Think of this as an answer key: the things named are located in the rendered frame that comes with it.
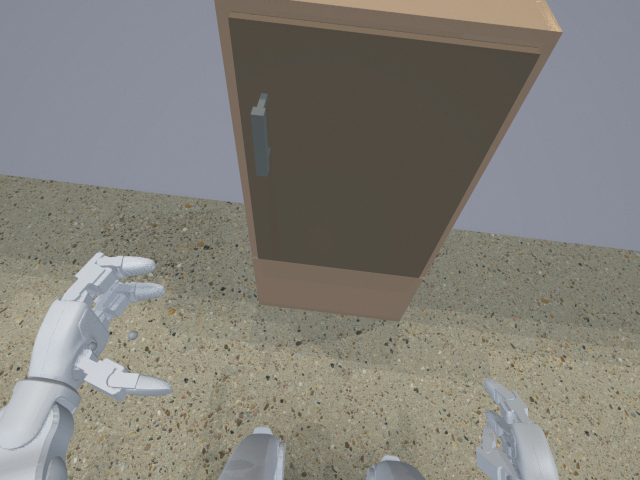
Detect left robot hand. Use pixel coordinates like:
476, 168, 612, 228
28, 252, 172, 402

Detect handle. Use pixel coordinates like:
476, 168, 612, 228
250, 93, 271, 177

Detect left robot shin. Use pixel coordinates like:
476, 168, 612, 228
253, 427, 273, 435

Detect right robot hand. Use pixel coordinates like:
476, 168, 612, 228
476, 378, 559, 480

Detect robot left thigh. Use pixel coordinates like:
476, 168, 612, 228
218, 433, 285, 480

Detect left robot forearm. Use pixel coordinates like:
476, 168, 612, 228
0, 377, 81, 480

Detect cupboard door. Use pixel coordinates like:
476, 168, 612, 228
228, 11, 541, 278

